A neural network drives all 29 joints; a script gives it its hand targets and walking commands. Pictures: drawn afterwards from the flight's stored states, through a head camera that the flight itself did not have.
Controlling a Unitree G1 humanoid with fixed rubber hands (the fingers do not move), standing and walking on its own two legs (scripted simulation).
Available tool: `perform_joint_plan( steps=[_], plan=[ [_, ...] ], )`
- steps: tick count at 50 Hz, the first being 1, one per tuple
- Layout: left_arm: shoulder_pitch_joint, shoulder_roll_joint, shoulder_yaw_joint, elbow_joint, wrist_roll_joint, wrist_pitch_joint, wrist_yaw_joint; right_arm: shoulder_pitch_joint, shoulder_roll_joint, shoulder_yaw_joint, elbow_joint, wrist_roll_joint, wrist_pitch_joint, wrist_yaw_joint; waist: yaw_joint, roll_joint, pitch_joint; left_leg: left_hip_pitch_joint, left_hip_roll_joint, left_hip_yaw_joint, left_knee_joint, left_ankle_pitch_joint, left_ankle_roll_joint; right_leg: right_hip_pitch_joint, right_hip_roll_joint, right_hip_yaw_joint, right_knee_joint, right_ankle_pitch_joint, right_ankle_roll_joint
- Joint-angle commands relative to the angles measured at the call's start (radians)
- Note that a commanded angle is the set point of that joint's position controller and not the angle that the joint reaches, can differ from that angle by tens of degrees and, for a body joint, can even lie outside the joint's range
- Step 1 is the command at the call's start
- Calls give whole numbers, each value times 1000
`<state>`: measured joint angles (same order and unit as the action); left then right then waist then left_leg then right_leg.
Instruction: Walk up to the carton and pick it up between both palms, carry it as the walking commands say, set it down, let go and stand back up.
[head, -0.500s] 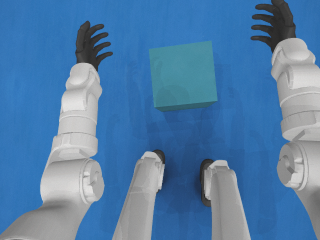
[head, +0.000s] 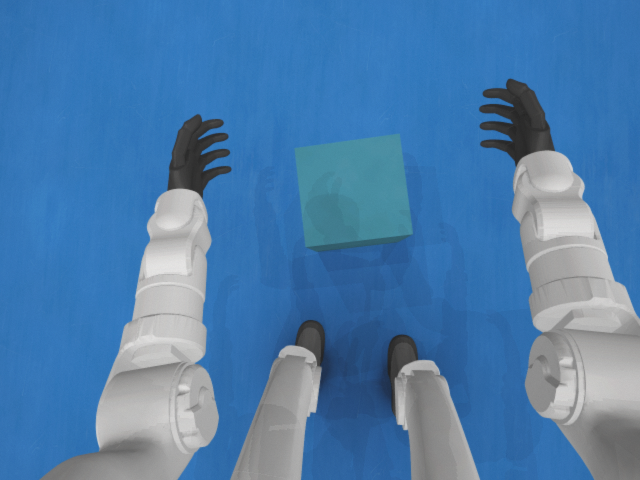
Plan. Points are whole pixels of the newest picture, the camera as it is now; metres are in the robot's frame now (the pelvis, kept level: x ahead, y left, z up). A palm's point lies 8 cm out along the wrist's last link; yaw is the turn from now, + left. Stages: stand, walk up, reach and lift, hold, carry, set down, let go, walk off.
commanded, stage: let go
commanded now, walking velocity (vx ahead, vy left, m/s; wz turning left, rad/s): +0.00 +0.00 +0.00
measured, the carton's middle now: (352, 201) +0.50 +0.04 -0.55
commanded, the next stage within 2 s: stand in 1.20 s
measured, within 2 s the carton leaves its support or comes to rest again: neither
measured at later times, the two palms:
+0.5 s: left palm (101, 334) +0.27 +0.24 +0.00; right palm (638, 330) +0.31 -0.21 -0.01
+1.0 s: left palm (85, 396) +0.23 +0.23 +0.04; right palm out of the picture +0.23 -0.24 +0.04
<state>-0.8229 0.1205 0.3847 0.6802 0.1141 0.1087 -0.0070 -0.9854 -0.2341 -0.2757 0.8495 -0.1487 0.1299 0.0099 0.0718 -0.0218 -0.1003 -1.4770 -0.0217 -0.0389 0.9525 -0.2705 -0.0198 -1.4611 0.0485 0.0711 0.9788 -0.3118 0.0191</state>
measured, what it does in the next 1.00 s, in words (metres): rises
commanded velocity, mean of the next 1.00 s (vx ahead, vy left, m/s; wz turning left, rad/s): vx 0.00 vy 0.00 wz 0.00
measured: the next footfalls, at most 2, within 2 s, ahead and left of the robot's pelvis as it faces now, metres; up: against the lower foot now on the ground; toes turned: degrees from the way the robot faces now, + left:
none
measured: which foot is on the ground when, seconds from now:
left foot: down 0.00-1.00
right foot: down 0.00-1.00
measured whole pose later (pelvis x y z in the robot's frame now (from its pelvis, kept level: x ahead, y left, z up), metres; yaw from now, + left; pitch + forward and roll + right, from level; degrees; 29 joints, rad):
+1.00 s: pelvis +0.07 -0.01 +0.10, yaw +1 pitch -4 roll +0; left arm 0.20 0.21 0.04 0.43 0.02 0.14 -0.08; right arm 0.24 -0.21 -0.05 0.42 -0.01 0.13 0.07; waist 0.00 -0.01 0.09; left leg -0.11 -0.01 -0.06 0.45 -0.26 -0.01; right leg -0.08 0.02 0.04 0.45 -0.29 -0.01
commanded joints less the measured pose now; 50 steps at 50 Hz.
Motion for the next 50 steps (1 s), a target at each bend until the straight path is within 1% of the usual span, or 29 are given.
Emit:
perform_joint_plan(
  steps=[1,2,4,7,9,11,14,16,20,28,33,37,41,44,48,50],
  plan=[
    [18,156,-30,-211,-6,-17,-30,-34,-52,6,-236,-11,-4,-46,23,-54,-1120,650,-50,104,-8,507,-41,723,21,-58,-30,566,15],
    [78,160,-53,-241,-15,-12,-40,24,-38,15,-282,-9,0,-56,20,-49,-1133,685,-50,102,-17,527,-40,753,22,-60,-40,584,17],
    [170,164,-99,-290,-41,2,-57,116,-18,31,-361,-1,6,-66,7,-36,-1104,764,-44,88,-42,548,-36,759,27,-64,-75,563,20],
    [281,161,-149,-336,-69,12,-76,255,1,46,-426,21,6,-65,-6,3,-975,898,-27,55,-91,544,-29,699,33,-72,-150,447,24],
    [361,152,-162,-320,-79,2,-84,339,12,58,-426,36,-9,-55,-4,22,-850,947,-16,38,-131,510,-24,674,32,-77,-195,370,24],
    [436,143,-177,-291,-90,-16,-91,426,22,73,-408,46,-30,-43,-8,31,-723,968,-10,29,-175,454,-22,690,28,-79,-239,307,20],
    [524,153,-192,-252,-100,-46,-93,544,15,93,-383,64,-60,-27,-13,33,-539,1000,-3,22,-248,365,-20,748,22,-78,-312,231,15],
    [576,154,-211,-241,-107,-63,-89,616,7,105,-374,74,-77,-21,-16,33,-456,1033,0,22,-286,326,-20,797,16,-75,-349,200,12],
    [723,139,-257,-248,-118,-91,-75,782,-5,134,-382,97,-107,-12,-24,29,-365,1137,3,28,-338,337,-20,902,8,-74,-403,221,6],
    [961,154,-298,-327,-125,-117,-60,1025,-40,178,-437,126,-136,8,-35,29,-188,1307,-13,29,-438,399,-26,1093,-2,-73,-501,299,-4],
    [1011,171,-314,-349,-123,-103,-62,1136,-45,196,-489,134,-123,25,-50,-7,-88,1355,-21,29,-497,351,-14,1215,-13,-57,-574,313,1],
    [1030,182,-324,-356,-117,-75,-65,1200,-49,205,-508,136,-96,36,-65,-10,11,1375,-26,36,-528,278,-3,1269,-24,-49,-616,286,2],
    [1006,187,-323,-352,-109,-35,-70,1189,-54,205,-518,139,-59,49,-64,5,106,1393,-33,42,-546,187,0,1276,-28,-50,-637,206,-1],
    [997,190,-316,-346,-100,-7,-73,1183,-55,203,-521,139,-34,57,-62,8,153,1403,-38,43,-551,146,5,1281,-28,-50,-642,171,-2],
    [998,197,-311,-340,-92,18,-73,1182,-55,199,-527,137,-14,59,-61,6,176,1413,-42,40,-551,146,10,1298,-23,-51,-638,184,0],
    [992,196,-311,-348,-91,38,-66,1178,-56,199,-516,140,-16,57,-63,15,160,1411,-44,35,-548,160,7,1305,-21,-52,-629,208,-2]
  ],
)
